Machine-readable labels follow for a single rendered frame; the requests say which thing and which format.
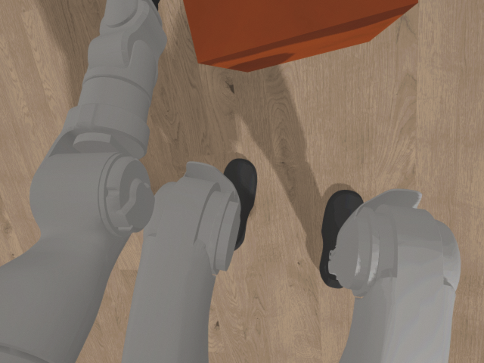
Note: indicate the carton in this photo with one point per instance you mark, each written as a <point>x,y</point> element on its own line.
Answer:
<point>248,35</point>

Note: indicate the robot right thigh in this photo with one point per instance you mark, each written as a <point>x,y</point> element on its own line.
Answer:
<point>393,258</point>

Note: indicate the left robot upper arm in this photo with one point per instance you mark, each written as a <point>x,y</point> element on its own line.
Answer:
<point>86,205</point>

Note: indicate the left robot forearm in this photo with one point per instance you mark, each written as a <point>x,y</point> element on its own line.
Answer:
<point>117,89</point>

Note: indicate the right robot shin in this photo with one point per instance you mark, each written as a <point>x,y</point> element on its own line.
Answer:
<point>408,198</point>

